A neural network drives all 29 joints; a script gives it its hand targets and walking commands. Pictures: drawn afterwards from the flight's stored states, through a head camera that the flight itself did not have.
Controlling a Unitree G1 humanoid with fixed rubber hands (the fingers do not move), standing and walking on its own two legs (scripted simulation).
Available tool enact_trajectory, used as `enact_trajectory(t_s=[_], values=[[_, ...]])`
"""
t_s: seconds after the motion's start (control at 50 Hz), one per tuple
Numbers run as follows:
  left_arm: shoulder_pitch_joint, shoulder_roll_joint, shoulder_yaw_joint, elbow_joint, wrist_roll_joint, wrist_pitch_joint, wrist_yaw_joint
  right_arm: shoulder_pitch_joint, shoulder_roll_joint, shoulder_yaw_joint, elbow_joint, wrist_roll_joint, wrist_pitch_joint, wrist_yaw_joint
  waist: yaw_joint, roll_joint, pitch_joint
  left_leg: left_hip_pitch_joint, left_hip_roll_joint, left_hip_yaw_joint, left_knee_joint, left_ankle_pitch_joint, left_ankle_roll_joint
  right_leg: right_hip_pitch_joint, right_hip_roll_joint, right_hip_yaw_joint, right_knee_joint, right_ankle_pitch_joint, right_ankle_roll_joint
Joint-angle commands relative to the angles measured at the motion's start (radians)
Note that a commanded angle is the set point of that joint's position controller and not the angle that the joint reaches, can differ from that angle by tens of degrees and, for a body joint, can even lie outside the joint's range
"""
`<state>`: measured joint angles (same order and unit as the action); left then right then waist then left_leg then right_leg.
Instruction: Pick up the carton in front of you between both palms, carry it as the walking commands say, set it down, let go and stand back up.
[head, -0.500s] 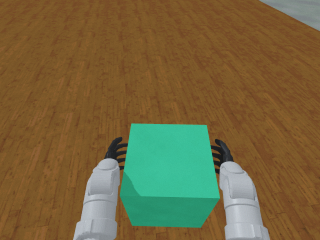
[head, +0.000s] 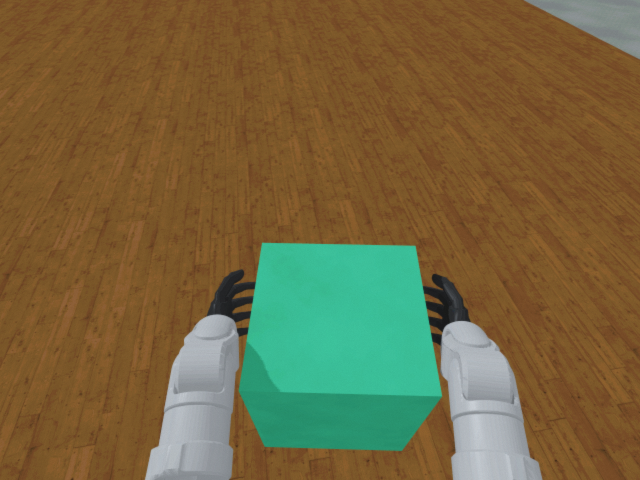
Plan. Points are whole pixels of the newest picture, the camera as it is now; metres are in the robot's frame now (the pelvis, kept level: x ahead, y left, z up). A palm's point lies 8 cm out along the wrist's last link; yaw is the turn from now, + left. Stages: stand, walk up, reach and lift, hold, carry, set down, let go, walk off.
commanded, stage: carry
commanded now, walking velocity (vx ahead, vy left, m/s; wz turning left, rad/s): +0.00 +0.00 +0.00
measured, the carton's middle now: (335, 352) +0.30 +0.00 -0.03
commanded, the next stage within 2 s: hold in 0.40 s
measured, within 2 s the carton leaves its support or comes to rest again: neither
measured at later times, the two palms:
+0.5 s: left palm (231, 332) +0.28 +0.14 +0.04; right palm (467, 342) +0.28 -0.16 +0.04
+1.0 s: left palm (230, 327) +0.29 +0.14 +0.05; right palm (473, 364) +0.24 -0.16 +0.05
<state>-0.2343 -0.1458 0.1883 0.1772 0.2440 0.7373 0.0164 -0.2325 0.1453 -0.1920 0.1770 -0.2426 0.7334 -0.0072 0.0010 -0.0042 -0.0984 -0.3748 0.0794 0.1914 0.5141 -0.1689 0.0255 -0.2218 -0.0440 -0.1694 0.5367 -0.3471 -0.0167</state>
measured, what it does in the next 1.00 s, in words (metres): stands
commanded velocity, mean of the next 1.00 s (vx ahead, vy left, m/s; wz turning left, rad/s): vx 0.00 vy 0.00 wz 0.00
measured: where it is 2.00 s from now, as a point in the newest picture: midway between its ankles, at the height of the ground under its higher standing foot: outside the picture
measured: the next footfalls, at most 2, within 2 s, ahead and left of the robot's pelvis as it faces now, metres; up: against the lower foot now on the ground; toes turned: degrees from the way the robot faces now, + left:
none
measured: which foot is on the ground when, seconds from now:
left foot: down 0.00-1.00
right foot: down 0.00-1.00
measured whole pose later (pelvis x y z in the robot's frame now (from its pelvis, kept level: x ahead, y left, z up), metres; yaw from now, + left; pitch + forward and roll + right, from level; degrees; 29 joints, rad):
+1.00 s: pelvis -0.02 +0.03 +0.01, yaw -9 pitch -8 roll +0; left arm -0.27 -0.15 0.23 0.22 0.28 0.72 0.01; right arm -0.29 0.16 -0.25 0.29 -0.27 0.68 0.02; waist 0.01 -0.04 0.07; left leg -0.12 0.01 0.07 0.38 -0.12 0.02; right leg -0.04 -0.01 0.02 0.42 -0.24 0.00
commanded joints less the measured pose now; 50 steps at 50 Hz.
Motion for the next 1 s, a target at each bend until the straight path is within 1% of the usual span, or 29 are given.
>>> enact_trajectory(t_s=[0.0,0.38,0.4,0.42,0.44,0.46,0.48,0.5,0.52,0.56,0.6,0.66,0.7,0.8,0.88,0.98], values=[[-0.454,-0.868,-0.546,-0.053,-0.236,-0.034,-0.211,-0.456,0.862,0.544,-0.052,0.234,-0.032,0.205,0.001,0.005,-0.242,0.184,0.097,-0.121,-0.044,0.182,0.003,-0.012,-0.114,0.109,-0.102,0.200,-0.009],[-0.457,-0.870,-0.548,-0.055,-0.238,-0.034,-0.212,-0.458,0.865,0.546,-0.054,0.235,-0.032,0.206,0.001,0.003,-0.241,0.182,0.098,-0.115,-0.040,0.174,-0.004,-0.016,-0.114,0.113,-0.103,0.219,-0.015],[-0.362,-0.892,-0.533,-0.084,-0.240,-0.029,-0.213,-0.381,0.906,0.524,-0.012,0.227,-0.039,0.213,0.022,-0.096,-0.092,0.501,-0.183,-0.245,-0.048,0.318,0.007,-0.084,0.071,0.295,-0.192,0.443,-0.023],[-0.393,-0.849,-0.545,-0.122,-0.238,-0.043,-0.210,-0.369,0.885,0.510,-0.033,0.208,-0.067,0.197,-0.011,-0.109,-0.124,0.554,-0.163,-0.270,-0.043,0.387,0.005,-0.078,0.069,0.312,-0.191,0.461,-0.036],[-0.400,-0.850,-0.549,-0.139,-0.234,-0.045,-0.212,-0.348,0.848,0.483,-0.037,0.181,-0.073,0.191,-0.010,-0.050,-0.132,0.504,-0.166,-0.271,-0.065,0.408,-0.003,0.017,0.080,0.303,-0.176,0.539,-0.027],[-0.430,-0.846,-0.569,-0.144,-0.254,-0.047,-0.219,-0.336,0.838,0.451,-0.019,0.163,-0.078,0.180,-0.038,-0.039,-0.155,0.455,-0.159,-0.277,-0.082,0.389,-0.011,0.118,0.089,0.290,-0.185,0.498,-0.030],[-0.437,-0.861,-0.580,-0.140,-0.258,-0.050,-0.220,-0.359,0.845,0.463,-0.030,0.170,-0.081,0.179,-0.034,-0.010,-0.163,0.448,-0.165,-0.274,-0.094,0.366,-0.017,0.142,0.094,0.290,-0.185,0.513,-0.019],[-0.422,-0.861,-0.577,-0.126,-0.255,-0.053,-0.216,-0.377,0.856,0.478,-0.034,0.187,-0.083,0.179,-0.035,-0.010,-0.165,0.478,-0.170,-0.274,-0.095,0.357,-0.017,0.136,0.093,0.295,-0.193,0.517,-0.014],[-0.418,-0.845,-0.567,-0.135,-0.247,-0.057,-0.217,-0.372,0.855,0.486,-0.036,0.189,-0.085,0.182,-0.015,-0.012,-0.157,0.431,-0.181,-0.265,-0.105,0.315,-0.020,0.184,0.092,0.294,-0.201,0.502,-0.010],[-0.415,-0.849,-0.548,-0.103,-0.224,-0.061,-0.212,-0.432,0.868,0.513,-0.041,0.206,-0.083,0.194,0.010,-0.030,-0.133,0.441,-0.190,-0.256,-0.113,0.237,-0.016,0.145,0.087,0.289,-0.211,0.425,0.004],[-0.410,-0.853,-0.525,-0.074,-0.204,-0.062,-0.210,-0.462,0.871,0.524,-0.030,0.215,-0.083,0.206,0.028,-0.029,-0.098,0.437,-0.190,-0.254,-0.119,0.191,-0.012,0.108,0.086,0.287,-0.221,0.349,0.006],[-0.413,-0.868,-0.499,-0.036,-0.186,-0.062,-0.209,-0.502,0.883,0.525,-0.005,0.226,-0.084,0.223,0.040,-0.030,-0.070,0.484,-0.186,-0.250,-0.120,0.153,-0.005,0.024,0.083,0.289,-0.234,0.262,0.004],[-0.426,-0.877,-0.495,-0.020,-0.185,-0.060,-0.214,-0.511,0.887,0.514,0.017,0.223,-0.084,0.230,0.036,-0.029,-0.060,0.509,-0.181,-0.249,-0.122,0.136,-0.005,-0.014,0.085,0.287,-0.242,0.216,0.000],[-0.471,-0.897,-0.508,-0.005,-0.198,-0.057,-0.229,-0.512,0.897,0.477,0.058,0.202,-0.086,0.236,0.010,-0.017,-0.054,0.557,-0.166,-0.249,-0.130,0.099,-0.011,-0.071,0.092,0.279,-0.254,0.132,-0.018],[-0.504,-0.913,-0.519,-0.002,-0.208,-0.054,-0.240,-0.516,0.907,0.455,0.073,0.189,-0.088,0.240,-0.006,-0.004,-0.063,0.571,-0.152,-0.256,-0.141,0.066,-0.016,-0.082,0.100,0.273,-0.254,0.091,-0.031],[-0.525,-0.934,-0.519,0.012,-0.211,-0.051,-0.250,-0.531,0.921,0.440,0.084,0.182,-0.088,0.251,-0.012,0.011,-0.076,0.565,-0.134,-0.267,-0.159,0.024,-0.021,-0.068,0.109,0.266,-0.245,0.067,-0.038]])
